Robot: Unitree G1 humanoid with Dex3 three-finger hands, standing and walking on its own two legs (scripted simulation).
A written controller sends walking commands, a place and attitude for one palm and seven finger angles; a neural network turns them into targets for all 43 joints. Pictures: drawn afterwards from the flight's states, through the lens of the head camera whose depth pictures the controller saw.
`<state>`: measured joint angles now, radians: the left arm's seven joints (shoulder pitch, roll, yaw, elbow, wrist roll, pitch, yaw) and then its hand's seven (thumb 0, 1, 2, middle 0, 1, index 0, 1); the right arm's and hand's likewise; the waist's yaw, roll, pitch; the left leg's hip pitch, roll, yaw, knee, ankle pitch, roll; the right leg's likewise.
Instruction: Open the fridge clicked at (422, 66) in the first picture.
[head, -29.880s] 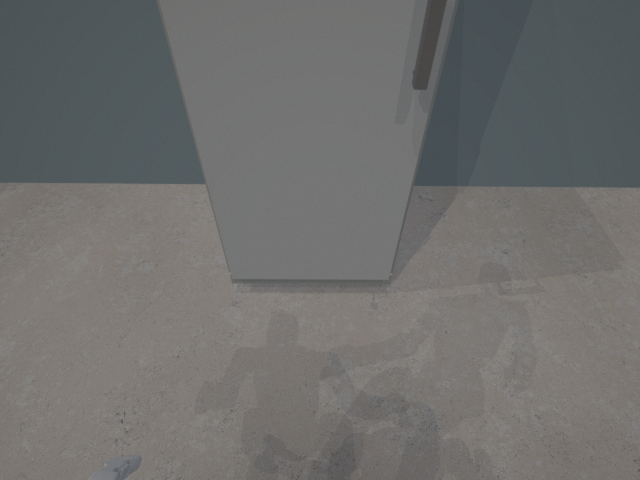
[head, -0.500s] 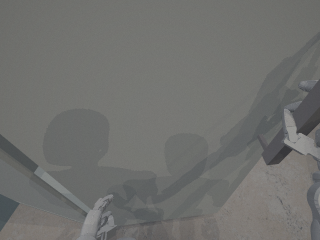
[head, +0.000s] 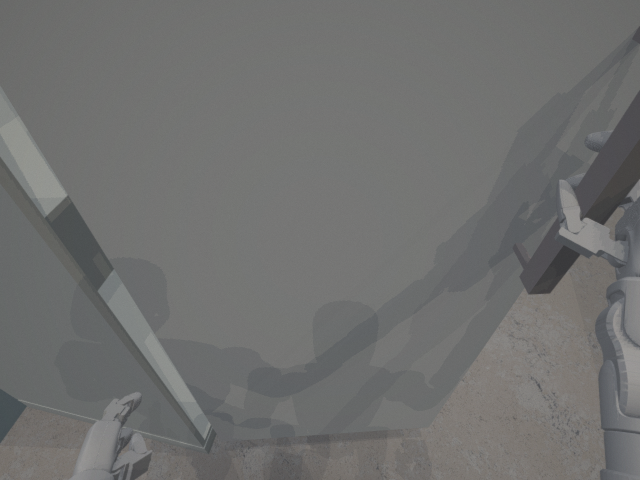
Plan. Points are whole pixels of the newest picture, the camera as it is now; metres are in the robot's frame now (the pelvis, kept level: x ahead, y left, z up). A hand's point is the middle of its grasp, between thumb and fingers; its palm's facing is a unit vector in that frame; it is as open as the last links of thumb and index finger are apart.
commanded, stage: stop walking and hold the door back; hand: right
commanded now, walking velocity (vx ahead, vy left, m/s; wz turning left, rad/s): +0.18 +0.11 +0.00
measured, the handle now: (581, 184) +0.37 -0.23 +0.23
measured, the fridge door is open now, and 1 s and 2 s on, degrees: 74 73 68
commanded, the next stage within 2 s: loosen the grip on the handle in 0.92 s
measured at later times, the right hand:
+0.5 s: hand (563, 194) +0.37 -0.21 +0.22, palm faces +0.19 +0.96 -0.19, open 7.1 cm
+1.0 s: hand (573, 215) +0.34 -0.22 +0.22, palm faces +0.22 +0.96 -0.19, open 7.1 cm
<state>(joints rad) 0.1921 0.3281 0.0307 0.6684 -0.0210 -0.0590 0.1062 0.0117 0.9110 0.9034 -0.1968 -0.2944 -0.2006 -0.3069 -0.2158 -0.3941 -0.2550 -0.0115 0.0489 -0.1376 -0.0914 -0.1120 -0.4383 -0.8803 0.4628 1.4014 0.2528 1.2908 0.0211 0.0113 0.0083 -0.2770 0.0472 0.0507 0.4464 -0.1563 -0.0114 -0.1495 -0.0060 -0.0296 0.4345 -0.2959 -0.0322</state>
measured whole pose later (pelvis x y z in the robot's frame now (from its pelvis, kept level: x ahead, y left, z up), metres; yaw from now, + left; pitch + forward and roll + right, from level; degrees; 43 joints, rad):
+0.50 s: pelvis -0.01 -0.04 -0.01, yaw +3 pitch -3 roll +0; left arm 0.23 0.23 -0.03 0.72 -0.03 -0.05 0.09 0.01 0.91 0.90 -0.20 -0.30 -0.20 -0.30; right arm -0.39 -0.39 -0.22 0.17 0.06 -0.13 -0.05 -0.09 -0.50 -0.87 0.46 1.40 0.26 1.36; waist 0.05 0.01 0.03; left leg -0.27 0.01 0.01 0.61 -0.33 0.01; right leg -0.22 0.00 -0.10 0.54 -0.26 -0.05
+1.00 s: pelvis +0.02 -0.03 +0.00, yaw +2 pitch -1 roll +1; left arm 0.14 0.21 -0.04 0.63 -0.04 -0.02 0.07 0.01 0.91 0.90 -0.20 -0.29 -0.20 -0.30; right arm -0.14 -0.32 -0.19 -0.13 0.08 -0.12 -0.08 -0.12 -0.53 -0.90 0.46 1.40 0.21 1.34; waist -0.02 -0.03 0.00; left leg -0.17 -0.01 0.03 0.43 -0.24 0.01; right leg -0.16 -0.01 -0.08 0.46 -0.28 -0.03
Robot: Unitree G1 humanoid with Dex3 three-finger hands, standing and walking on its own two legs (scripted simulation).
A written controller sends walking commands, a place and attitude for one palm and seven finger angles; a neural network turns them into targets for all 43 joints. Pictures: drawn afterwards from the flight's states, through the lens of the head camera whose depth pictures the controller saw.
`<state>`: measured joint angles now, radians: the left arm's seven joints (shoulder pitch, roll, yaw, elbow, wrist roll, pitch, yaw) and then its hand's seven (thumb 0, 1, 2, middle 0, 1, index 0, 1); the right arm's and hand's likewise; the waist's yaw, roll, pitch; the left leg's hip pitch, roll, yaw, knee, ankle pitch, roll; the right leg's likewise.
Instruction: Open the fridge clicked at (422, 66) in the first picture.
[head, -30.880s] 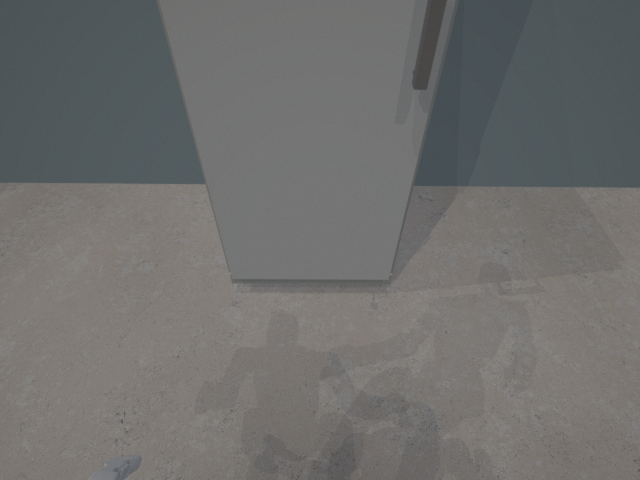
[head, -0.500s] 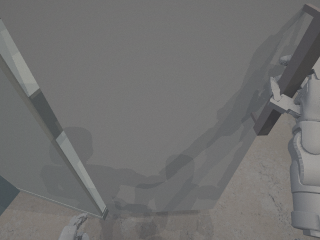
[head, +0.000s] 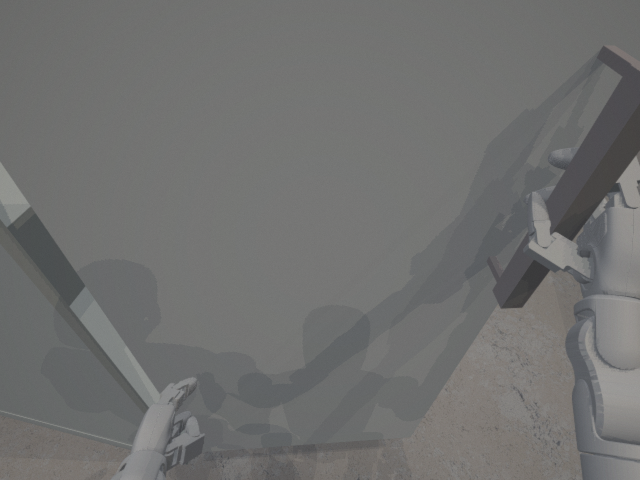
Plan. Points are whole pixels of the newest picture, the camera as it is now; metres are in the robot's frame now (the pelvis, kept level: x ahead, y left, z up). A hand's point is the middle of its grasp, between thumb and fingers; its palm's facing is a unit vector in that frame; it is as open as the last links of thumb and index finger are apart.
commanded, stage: loosen the grip on the handle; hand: right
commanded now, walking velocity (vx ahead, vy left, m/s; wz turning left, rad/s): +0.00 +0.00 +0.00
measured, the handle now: (550, 200) +0.35 -0.21 +0.23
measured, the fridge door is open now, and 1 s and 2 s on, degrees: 73 68 62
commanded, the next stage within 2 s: slip the hand off the handle in 0.60 s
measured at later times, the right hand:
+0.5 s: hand (554, 235) +0.31 -0.20 +0.22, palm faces +0.33 +0.92 -0.23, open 13.6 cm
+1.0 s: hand (609, 232) +0.31 -0.26 +0.22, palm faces +0.34 +0.91 -0.23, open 14.7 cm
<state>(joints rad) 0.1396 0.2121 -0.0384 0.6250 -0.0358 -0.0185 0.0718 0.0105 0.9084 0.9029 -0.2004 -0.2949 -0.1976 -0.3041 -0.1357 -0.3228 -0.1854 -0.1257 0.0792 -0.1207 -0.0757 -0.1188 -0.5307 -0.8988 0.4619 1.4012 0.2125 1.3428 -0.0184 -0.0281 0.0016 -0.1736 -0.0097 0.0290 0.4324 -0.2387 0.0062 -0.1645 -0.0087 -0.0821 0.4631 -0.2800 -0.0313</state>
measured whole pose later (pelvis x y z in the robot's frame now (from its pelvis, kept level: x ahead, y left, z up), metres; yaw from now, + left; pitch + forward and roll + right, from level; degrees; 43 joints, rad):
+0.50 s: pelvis -0.02 +0.04 -0.01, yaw -1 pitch -1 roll +0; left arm 0.24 0.28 0.01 0.74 -0.04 -0.05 0.04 0.01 0.91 0.90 -0.20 -0.29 -0.20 -0.30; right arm -0.28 -0.40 -0.32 0.11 0.12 -0.18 0.03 -0.01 0.45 -0.26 0.44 1.35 0.32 1.27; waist -0.03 -0.04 0.01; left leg -0.28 -0.05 0.07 0.56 -0.28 0.06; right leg -0.27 -0.05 -0.03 0.58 -0.30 0.02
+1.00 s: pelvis +0.02 +0.00 -0.01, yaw +0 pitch +2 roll +0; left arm 0.18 0.23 -0.03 0.65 -0.04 -0.09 0.06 0.01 0.91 0.90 -0.20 -0.29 -0.20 -0.30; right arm -0.16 -0.40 -0.39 -0.10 0.16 -0.08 0.10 -0.01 0.56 -0.20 0.28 1.16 0.26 1.15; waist -0.08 -0.03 -0.01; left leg -0.26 -0.01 0.03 0.55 -0.32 0.02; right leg -0.23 0.00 -0.06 0.55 -0.35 -0.02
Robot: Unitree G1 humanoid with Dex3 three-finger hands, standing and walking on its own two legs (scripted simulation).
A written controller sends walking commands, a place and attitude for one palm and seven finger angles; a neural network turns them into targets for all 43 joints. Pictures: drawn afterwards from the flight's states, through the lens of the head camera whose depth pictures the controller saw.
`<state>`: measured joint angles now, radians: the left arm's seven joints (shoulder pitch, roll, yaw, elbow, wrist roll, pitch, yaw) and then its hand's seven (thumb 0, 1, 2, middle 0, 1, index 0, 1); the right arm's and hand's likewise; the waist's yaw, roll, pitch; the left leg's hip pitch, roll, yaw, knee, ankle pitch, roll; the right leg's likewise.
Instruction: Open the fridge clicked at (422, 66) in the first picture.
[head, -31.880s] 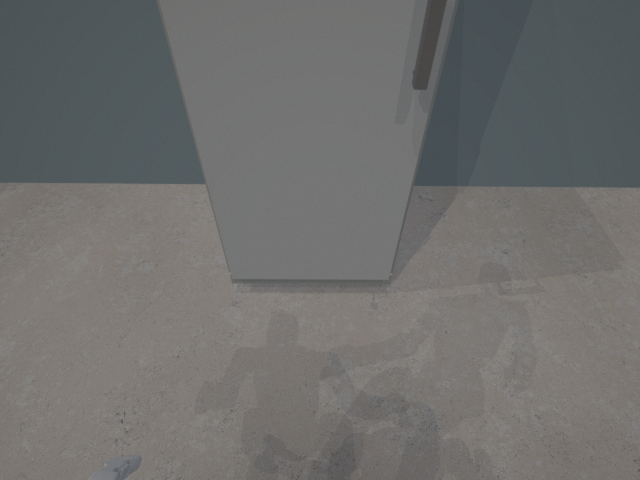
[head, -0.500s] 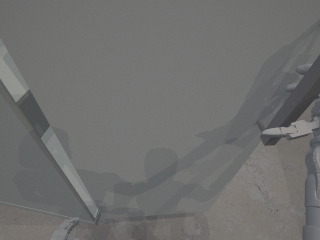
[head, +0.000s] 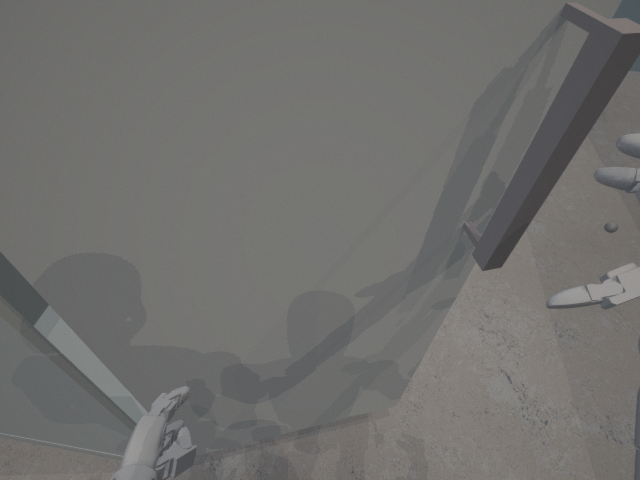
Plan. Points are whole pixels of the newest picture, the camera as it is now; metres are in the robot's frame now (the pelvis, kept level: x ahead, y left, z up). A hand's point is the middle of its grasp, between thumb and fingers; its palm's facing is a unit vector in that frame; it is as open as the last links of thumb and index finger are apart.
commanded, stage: slip the hand off the handle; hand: right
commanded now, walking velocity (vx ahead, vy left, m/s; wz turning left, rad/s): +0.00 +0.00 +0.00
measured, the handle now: (523, 160) +0.38 -0.21 +0.23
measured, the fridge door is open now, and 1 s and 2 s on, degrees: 68 62 62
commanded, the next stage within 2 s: draw the hand back to the body in 0.98 s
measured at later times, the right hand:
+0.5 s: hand out of the picture +0.27 -0.28 +0.23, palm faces +0.30 +0.92 -0.24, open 14.7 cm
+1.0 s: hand out of the picture +0.19 -0.30 +0.22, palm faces +0.33 +0.90 -0.27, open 14.7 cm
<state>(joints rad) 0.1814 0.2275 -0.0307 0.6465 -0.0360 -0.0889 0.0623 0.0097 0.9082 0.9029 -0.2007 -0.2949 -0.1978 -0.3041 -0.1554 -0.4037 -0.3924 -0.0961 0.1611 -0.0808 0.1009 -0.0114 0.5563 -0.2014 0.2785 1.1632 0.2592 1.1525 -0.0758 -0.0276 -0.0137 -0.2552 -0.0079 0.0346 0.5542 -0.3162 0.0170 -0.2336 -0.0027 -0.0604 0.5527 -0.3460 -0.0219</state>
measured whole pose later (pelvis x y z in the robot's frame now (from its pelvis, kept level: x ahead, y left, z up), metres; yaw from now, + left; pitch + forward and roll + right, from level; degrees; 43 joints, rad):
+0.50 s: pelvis -0.03 +0.00 +0.00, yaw +0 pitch +0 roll +0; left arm 0.24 0.25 -0.04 0.67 -0.06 -0.08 0.10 0.01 0.91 0.90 -0.20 -0.30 -0.20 -0.30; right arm -0.17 -0.49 -0.47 0.08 0.22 -0.13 0.20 -0.01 0.56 -0.20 0.26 1.15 0.26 1.15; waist -0.03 -0.04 -0.02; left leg -0.27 -0.01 0.03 0.55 -0.28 0.02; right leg -0.25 -0.01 -0.06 0.56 -0.30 -0.02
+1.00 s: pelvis -0.03 +0.01 +0.00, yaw -1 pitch -1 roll +1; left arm 0.17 0.26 -0.04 0.66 -0.06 -0.15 0.12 0.01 0.91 0.90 -0.20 -0.29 -0.20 -0.30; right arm 0.06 -0.50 -0.58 -0.08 0.35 -0.16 0.31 -0.01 0.56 -0.20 0.26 1.15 0.26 1.15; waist -0.08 -0.04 -0.01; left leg -0.26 -0.02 0.06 0.58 -0.30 0.03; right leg -0.26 -0.01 -0.03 0.62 -0.33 -0.01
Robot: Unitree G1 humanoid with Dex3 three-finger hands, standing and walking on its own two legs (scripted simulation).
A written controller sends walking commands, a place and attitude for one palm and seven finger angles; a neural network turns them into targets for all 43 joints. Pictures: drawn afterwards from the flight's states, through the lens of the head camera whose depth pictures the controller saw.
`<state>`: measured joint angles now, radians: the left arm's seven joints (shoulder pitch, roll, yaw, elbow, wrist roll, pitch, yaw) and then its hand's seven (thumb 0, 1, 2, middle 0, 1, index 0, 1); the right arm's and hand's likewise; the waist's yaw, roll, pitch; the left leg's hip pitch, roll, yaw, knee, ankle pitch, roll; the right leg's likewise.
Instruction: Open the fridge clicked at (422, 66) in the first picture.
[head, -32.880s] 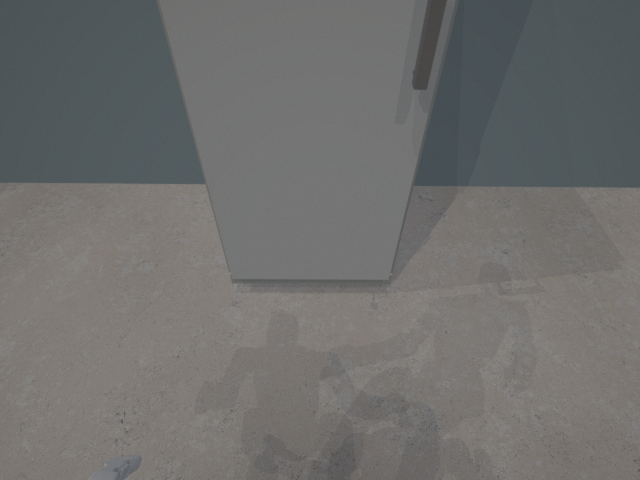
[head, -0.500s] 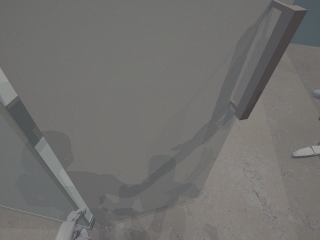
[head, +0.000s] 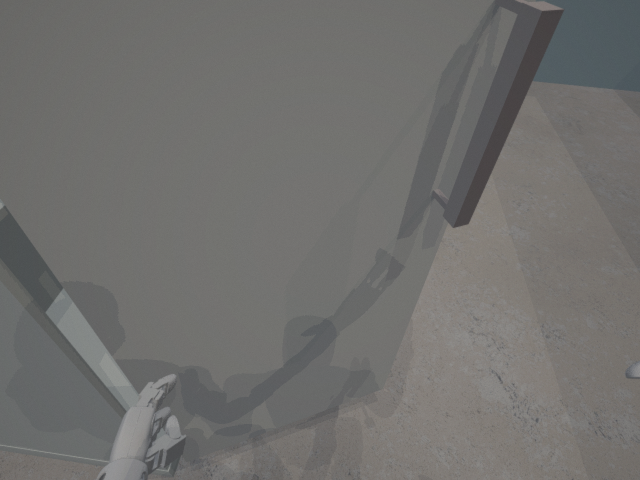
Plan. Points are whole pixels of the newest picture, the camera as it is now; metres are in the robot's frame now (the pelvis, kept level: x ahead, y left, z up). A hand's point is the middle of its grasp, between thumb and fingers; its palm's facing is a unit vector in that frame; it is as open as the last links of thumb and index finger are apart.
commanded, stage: draw the hand back to the body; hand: right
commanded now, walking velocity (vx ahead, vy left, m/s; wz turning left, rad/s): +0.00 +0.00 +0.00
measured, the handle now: (477, 126) +0.47 -0.20 +0.24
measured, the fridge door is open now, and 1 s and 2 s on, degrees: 62 62 62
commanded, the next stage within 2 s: step back with the hand held close in 1.68 s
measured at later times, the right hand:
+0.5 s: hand out of the picture +0.21 -0.29 +0.22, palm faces +0.07 +0.99 -0.15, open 14.6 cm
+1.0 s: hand out of the picture +0.21 -0.29 +0.19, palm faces +0.52 +0.76 -0.39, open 11.8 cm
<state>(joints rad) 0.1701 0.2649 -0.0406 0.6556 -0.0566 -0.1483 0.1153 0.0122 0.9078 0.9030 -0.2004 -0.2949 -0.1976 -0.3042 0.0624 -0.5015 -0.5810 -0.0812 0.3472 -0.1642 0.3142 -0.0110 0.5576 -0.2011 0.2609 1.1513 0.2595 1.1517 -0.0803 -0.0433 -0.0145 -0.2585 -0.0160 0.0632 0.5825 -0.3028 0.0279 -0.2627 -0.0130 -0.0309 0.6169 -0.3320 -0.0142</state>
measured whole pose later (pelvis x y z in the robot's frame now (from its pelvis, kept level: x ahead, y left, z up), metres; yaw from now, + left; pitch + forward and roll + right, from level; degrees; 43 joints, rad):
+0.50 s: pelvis +0.00 -0.02 +0.01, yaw -1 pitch -4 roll +1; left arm 0.15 0.25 -0.11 0.62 -0.10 -0.19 0.09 0.01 0.91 0.90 -0.20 -0.30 -0.20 -0.30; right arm 0.14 -0.55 -0.53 -0.30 0.46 0.37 0.42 -0.01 0.55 -0.20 0.26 1.15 0.26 1.15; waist -0.09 -0.05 -0.04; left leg -0.13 0.01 0.07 0.45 -0.25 0.00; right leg -0.15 0.02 -0.02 0.50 -0.28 -0.04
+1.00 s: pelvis +0.01 -0.01 +0.01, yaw +0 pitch -4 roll +0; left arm 0.21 0.24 -0.02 0.73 -0.02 -0.20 0.08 0.01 0.91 0.90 -0.20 -0.30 -0.20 -0.30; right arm 0.38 -0.37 -0.39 -0.34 0.10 -0.07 -0.13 0.00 -0.04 -0.49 0.24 0.80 0.24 0.80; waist -0.07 -0.08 0.02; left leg -0.15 0.00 0.06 0.47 -0.26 0.02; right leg -0.14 0.01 -0.04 0.48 -0.28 -0.02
